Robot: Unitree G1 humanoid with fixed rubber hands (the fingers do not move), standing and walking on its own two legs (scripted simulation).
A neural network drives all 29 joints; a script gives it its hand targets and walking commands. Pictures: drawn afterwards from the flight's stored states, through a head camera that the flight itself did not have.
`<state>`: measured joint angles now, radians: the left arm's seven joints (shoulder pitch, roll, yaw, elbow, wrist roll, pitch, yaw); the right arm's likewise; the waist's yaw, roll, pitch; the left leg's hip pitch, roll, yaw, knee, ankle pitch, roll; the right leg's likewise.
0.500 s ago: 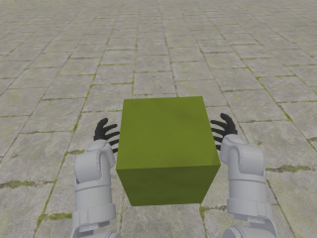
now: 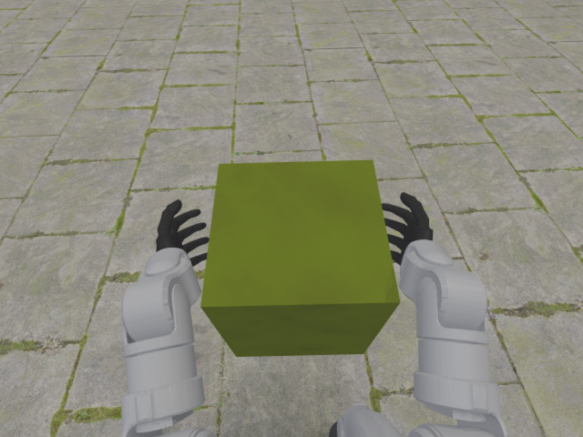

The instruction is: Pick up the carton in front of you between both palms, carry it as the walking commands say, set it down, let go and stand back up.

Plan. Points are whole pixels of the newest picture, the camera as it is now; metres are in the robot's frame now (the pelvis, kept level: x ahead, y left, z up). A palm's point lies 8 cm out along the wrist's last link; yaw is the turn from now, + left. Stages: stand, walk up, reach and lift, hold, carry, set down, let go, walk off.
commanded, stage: carry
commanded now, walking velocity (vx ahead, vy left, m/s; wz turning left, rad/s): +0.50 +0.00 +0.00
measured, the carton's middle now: (298, 268) +0.35 -0.01 +0.02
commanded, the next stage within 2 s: none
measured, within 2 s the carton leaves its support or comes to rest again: neither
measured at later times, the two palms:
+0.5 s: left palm (207, 144) +0.54 +0.12 +0.11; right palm (384, 137) +0.55 -0.17 +0.10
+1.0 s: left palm (199, 69) +0.81 +0.16 +0.10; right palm (337, 62) +0.81 -0.13 +0.11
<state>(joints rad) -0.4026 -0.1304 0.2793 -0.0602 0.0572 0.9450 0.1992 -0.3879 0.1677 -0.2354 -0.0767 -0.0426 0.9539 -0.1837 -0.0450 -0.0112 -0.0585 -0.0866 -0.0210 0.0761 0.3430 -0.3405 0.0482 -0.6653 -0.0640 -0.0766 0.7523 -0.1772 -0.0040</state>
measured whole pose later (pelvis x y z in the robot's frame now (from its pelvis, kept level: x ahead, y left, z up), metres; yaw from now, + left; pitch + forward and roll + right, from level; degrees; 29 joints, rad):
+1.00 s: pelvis +0.59 +0.02 +0.01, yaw -1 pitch +3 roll -1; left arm 0.08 -0.14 0.03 -0.53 0.04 1.16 0.16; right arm 0.08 0.13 -0.03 -0.50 -0.02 1.14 -0.16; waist -0.02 -0.01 -0.16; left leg -0.03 0.00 0.19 0.17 -0.21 0.06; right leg -0.64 -0.14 -0.10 0.73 -0.05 0.04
